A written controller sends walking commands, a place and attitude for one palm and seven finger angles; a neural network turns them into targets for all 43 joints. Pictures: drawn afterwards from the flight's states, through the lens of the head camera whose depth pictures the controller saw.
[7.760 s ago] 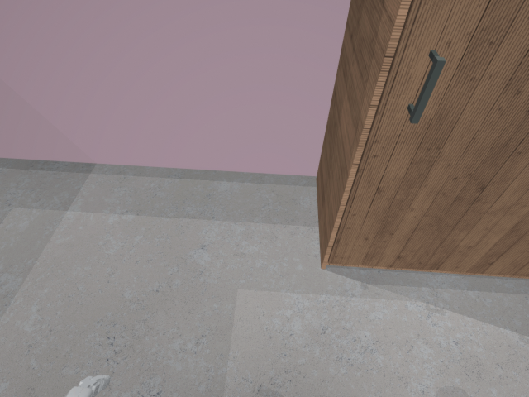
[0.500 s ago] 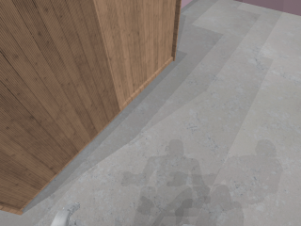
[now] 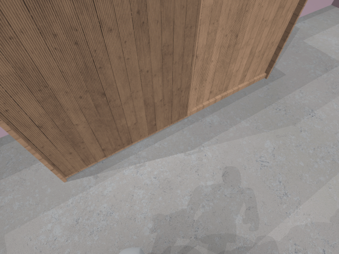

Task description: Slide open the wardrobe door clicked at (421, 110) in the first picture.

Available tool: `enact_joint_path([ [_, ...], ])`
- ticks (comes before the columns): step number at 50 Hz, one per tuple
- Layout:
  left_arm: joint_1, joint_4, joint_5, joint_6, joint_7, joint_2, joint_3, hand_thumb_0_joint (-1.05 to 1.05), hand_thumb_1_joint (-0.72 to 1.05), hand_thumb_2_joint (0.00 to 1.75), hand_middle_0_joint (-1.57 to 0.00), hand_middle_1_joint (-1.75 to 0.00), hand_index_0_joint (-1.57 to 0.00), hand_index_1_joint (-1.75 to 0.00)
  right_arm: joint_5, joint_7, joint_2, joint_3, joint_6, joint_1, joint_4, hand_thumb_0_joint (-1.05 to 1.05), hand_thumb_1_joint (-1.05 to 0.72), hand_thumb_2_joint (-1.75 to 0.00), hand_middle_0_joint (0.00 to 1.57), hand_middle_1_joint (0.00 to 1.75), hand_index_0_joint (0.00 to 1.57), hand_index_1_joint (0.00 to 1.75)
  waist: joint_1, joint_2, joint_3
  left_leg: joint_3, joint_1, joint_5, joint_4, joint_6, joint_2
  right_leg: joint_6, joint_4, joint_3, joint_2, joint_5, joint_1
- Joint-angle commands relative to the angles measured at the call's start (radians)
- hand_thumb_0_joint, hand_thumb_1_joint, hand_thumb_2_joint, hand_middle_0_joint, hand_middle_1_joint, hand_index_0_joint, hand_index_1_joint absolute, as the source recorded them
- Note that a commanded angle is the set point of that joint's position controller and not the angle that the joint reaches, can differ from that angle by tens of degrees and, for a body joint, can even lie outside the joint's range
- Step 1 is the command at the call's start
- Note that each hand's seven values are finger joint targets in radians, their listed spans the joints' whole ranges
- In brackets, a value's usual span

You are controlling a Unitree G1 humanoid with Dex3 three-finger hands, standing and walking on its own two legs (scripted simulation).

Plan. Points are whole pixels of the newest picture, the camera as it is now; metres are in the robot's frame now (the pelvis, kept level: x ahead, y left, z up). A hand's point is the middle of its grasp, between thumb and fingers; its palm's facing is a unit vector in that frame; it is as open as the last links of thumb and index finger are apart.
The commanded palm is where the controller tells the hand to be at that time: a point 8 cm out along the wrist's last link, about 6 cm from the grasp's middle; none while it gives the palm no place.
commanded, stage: turn to face it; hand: left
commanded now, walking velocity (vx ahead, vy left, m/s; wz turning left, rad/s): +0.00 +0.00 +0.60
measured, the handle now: out of the picture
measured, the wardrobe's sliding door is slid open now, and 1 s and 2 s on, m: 0.00 0.00 0.00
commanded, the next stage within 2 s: take the last steps up to it in 0.88 s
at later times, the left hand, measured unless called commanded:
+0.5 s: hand out of the picture +0.09 +0.21 -0.13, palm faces +0.27 -0.92 -0.29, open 7.4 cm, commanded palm none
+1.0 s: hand out of the picture -0.12 +0.12 -0.16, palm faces +0.55 -0.79 -0.25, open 7.4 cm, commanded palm none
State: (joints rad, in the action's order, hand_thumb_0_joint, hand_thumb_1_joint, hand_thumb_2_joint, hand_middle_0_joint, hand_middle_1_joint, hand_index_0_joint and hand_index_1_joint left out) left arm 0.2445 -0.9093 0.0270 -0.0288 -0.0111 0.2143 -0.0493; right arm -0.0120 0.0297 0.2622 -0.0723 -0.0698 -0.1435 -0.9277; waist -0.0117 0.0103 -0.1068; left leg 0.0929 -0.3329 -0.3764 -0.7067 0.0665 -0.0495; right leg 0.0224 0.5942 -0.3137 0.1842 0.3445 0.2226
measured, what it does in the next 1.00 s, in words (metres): steps on the spot, turning left: left foot, then right foot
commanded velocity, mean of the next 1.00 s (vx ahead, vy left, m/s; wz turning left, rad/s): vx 0.01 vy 0.00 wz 0.45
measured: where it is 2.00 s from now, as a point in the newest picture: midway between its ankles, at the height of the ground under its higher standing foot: (153, 253)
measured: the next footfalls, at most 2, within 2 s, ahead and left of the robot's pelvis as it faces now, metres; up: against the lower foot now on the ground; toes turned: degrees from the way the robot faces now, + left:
left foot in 0.02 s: +0.04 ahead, +0.12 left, +0.00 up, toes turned +8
right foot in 0.52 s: +0.08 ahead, -0.13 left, +0.00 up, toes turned +15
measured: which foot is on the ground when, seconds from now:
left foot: up 0.00-0.00, down 0.02-0.52, up 0.54-1.00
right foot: down 0.00-0.02, up 0.04-0.50, down 0.52-1.00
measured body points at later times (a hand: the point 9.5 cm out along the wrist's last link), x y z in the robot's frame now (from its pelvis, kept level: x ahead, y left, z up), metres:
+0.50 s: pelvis +0.01 -0.02 +0.00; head +0.05 -0.03 +0.45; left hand +0.08 +0.26 -0.11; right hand +0.12 -0.25 -0.15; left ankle +0.00 +0.12 -0.73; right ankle +0.04 -0.14 -0.72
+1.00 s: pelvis -0.02 -0.05 +0.01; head +0.02 -0.03 +0.45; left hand -0.14 +0.17 -0.14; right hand +0.20 -0.22 -0.14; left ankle -0.11 +0.06 -0.71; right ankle +0.05 -0.14 -0.73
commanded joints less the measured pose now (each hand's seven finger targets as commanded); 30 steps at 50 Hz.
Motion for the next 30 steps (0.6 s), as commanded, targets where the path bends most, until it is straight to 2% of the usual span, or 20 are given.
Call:
enact_joint_path([
  [1,0.006,0.090,-0.021,0.010,-0.005,0.148,-0.052,0.00,0.90,0.90,-0.20,-0.30,-0.20,-0.30,-0.012,-0.008,0.222,-0.051,0.057,-0.152,0.061,0.00,-0.90,-0.90,0.20,0.30,0.20,0.30,0.083,-0.231,0.254,-0.339,0.379,0.551,0.336,-0.142,-0.234,0.046,0.328,0.081,0.029,-0.011,0.224],
  [2,-0.061,0.134,-0.014,0.004,-0.007,0.107,-0.025,0.00,0.90,0.90,-0.20,-0.30,-0.20,-0.30,0.000,-0.016,0.290,-0.062,0.051,-0.215,0.045,0.00,-0.90,-0.90,0.20,0.30,0.20,0.30,0.106,-0.344,0.252,-0.477,0.400,0.890,0.334,-0.235,-0.377,0.077,0.476,0.172,-0.044,0.357,0.364],
  [3,-0.085,0.137,-0.010,-0.005,-0.011,0.134,-0.030,0.00,0.90,0.90,-0.20,-0.30,-0.20,-0.30,-0.003,-0.020,0.274,-0.055,0.046,-0.218,0.034,0.00,-0.90,-0.90,0.20,0.30,0.20,0.30,0.104,-0.235,0.242,-0.422,0.356,0.824,0.317,-0.279,-0.396,0.061,0.553,0.242,-0.027,0.327,0.359],
  [4,-0.106,0.116,-0.005,-0.011,-0.014,0.119,-0.034,0.00,0.90,0.90,-0.20,-0.30,-0.20,-0.30,-0.006,-0.033,0.231,-0.048,0.053,-0.177,0.039,0.00,-0.90,-0.90,0.20,0.30,0.20,0.30,0.095,-0.255,0.207,-0.404,0.324,0.782,0.334,-0.243,-0.322,0.066,0.577,0.269,-0.025,0.252,0.396],
  [5,-0.102,0.101,-0.009,-0.010,-0.011,0.128,-0.040,0.00,0.90,0.90,-0.20,-0.30,-0.20,-0.30,-0.008,-0.041,0.209,-0.039,0.053,-0.121,0.055,0.00,-0.90,-0.90,0.20,0.30,0.20,0.30,0.074,-0.262,0.180,-0.362,0.300,0.752,0.324,-0.226,-0.274,0.071,0.602,0.286,-0.030,0.182,0.401],
  [6,-0.102,0.089,-0.010,-0.008,-0.005,0.138,-0.042,0.00,0.90,0.90,-0.20,-0.30,-0.20,-0.30,-0.008,-0.042,0.182,-0.028,0.054,-0.079,0.071,0.00,-0.90,-0.90,0.20,0.30,0.20,0.30,0.059,-0.229,0.147,-0.317,0.245,0.730,0.329,-0.205,-0.223,0.071,0.613,0.296,-0.038,0.116,0.375],
  [7,-0.080,0.077,-0.010,-0.005,0.001,0.136,-0.044,0.00,0.90,0.90,-0.20,-0.30,-0.20,-0.30,-0.007,-0.042,0.166,-0.021,0.058,-0.052,0.078,0.00,-0.90,-0.90,0.20,0.30,0.20,0.30,0.037,-0.207,0.150,-0.289,0.237,0.714,0.334,-0.193,-0.198,0.077,0.612,0.290,-0.043,0.078,0.360],
  [8,-0.062,0.069,-0.010,-0.005,0.003,0.136,-0.045,0.00,0.90,0.90,-0.20,-0.30,-0.20,-0.30,-0.006,-0.041,0.166,-0.021,0.060,-0.045,0.084,0.00,-0.90,-0.90,0.20,0.30,0.20,0.30,0.029,-0.178,0.153,-0.268,0.229,0.694,0.339,-0.184,-0.177,0.081,0.608,0.290,-0.051,0.049,0.345],
  [10,-0.049,0.064,-0.010,-0.007,0.002,0.135,-0.044,0.00,0.90,0.90,-0.20,-0.30,-0.20,-0.30,-0.004,-0.039,0.165,-0.024,0.062,-0.048,0.087,0.00,-0.90,-0.90,0.20,0.30,0.20,0.30,0.024,-0.152,0.162,-0.266,0.223,0.639,0.353,-0.185,-0.159,0.088,0.583,0.293,-0.063,0.016,0.327],
  [14,-0.098,0.087,-0.011,-0.007,-0.004,0.134,-0.040,0.00,0.90,0.90,-0.20,-0.30,-0.20,-0.30,-0.007,-0.036,0.166,-0.030,0.058,-0.078,0.084,0.00,-0.90,-0.90,0.20,0.30,0.20,0.30,0.041,-0.153,0.145,-0.344,0.214,0.539,0.371,-0.214,-0.165,0.098,0.487,0.308,-0.075,0.030,0.318],
  [18,-0.168,0.128,-0.018,0.000,-0.007,0.117,-0.032,0.00,0.90,0.90,-0.20,-0.30,-0.20,-0.30,-0.014,-0.035,0.175,-0.040,0.051,-0.111,0.078,0.00,-0.90,-0.90,0.20,0.30,0.20,0.30,0.064,-0.171,0.153,-0.428,0.233,0.578,0.338,-0.242,-0.173,0.092,0.328,0.314,-0.107,0.102,0.285],
  [21,-0.138,0.131,-0.026,0.007,-0.011,0.105,-0.027,0.00,0.90,0.90,-0.20,-0.30,-0.20,-0.30,-0.015,-0.035,0.177,-0.046,0.045,-0.081,0.087,0.00,-0.90,-0.90,0.20,0.30,0.20,0.30,0.047,-0.204,0.175,-0.463,0.179,0.640,0.292,-0.233,-0.149,0.077,0.153,0.301,-0.146,0.099,0.159],
  [23,-0.080,0.119,-0.030,0.017,-0.012,0.115,-0.030,0.00,0.90,0.90,-0.20,-0.30,-0.20,-0.30,-0.012,-0.034,0.173,-0.049,0.042,-0.056,0.096,0.00,-0.90,-0.90,0.20,0.30,0.20,0.30,0.018,-0.204,0.195,-0.473,0.124,0.646,0.243,-0.204,-0.117,0.070,-0.015,0.290,-0.169,-0.005,0.031],
  [24,-0.025,0.104,-0.029,0.024,-0.015,0.130,-0.035,0.00,0.90,0.90,-0.20,-0.30,-0.20,-0.30,-0.006,-0.032,0.160,-0.049,0.041,-0.036,0.102,0.00,-0.90,-0.90,0.20,0.30,0.20,0.30,-0.013,-0.164,0.209,-0.458,0.043,0.536,0.203,-0.168,-0.084,0.066,-0.155,0.289,-0.155,-0.126,-0.094],
  [25,0.018,0.096,-0.019,0.036,-0.021,0.190,-0.046,0.00,0.90,0.90,-0.20,-0.30,-0.20,-0.30,0.004,-0.027,0.108,-0.042,0.041,-0.050,0.109,0.00,-0.90,-0.90,0.20,0.30,0.20,0.30,-0.030,-0.004,0.233,-0.393,-0.116,0.287,0.093,-0.102,-0.008,0.036,-0.283,0.408,-0.018,-0.164,-0.268],
  [26,0.026,0.099,-0.001,0.041,-0.028,0.288,-0.063,0.00,0.90,0.90,-0.20,-0.30,-0.20,-0.30,0.005,-0.024,0.038,-0.031,0.043,-0.065,0.132,0.00,-0.90,-0.90,0.20,0.30,0.20,0.30,-0.038,0.318,0.224,-0.184,-0.308,-0.179,-0.154,-0.015,0.148,-0.078,-0.322,0.686,0.273,-0.268,-0.331],
  [27,0.014,0.108,-0.009,0.033,-0.030,0.288,-0.059,0.00,0.90,0.90,-0.20,-0.30,-0.20,-0.30,-0.005,-0.027,0.100,-0.046,0.034,-0.047,0.133,0.00,-0.90,-0.90,0.20,0.30,0.20,0.30,-0.037,0.244,0.203,-0.204,-0.261,-0.236,-0.345,-0.020,0.097,-0.159,-0.315,0.677,0.347,-0.317,-0.166],
  [28,-0.051,0.117,-0.008,0.038,-0.034,0.226,-0.055,0.00,0.90,0.90,-0.20,-0.30,-0.20,-0.30,-0.011,-0.024,0.104,-0.049,0.024,-0.055,0.113,0.00,-0.90,-0.90,0.20,0.30,0.20,0.30,-0.003,0.200,0.156,-0.233,-0.248,-0.170,-0.438,-0.026,0.067,-0.164,-0.324,0.595,0.281,-0.239,-0.079],
  [29,-0.104,0.127,-0.011,0.034,-0.031,0.200,-0.047,0.00,0.90,0.90,-0.20,-0.30,-0.20,-0.30,-0.013,-0.018,0.091,-0.051,0.013,-0.061,0.088,0.00,-0.90,-0.90,0.20,0.30,0.20,0.30,0.021,0.178,0.102,-0.209,-0.244,-0.111,-0.504,-0.022,0.056,-0.142,-0.332,0.543,0.219,-0.171,-0.019],
  [30,-0.136,0.131,-0.012,0.033,-0.025,0.172,-0.033,0.00,0.90,0.90,-0.20,-0.30,-0.20,-0.30,-0.016,-0.010,0.088,-0.049,0.008,-0.073,0.065,0.00,-0.90,-0.90,0.20,0.30,0.20,0.30,0.039,0.146,0.063,-0.183,-0.239,-0.042,-0.546,-0.014,0.045,-0.117,-0.318,0.458,0.159,-0.171,0.009],
])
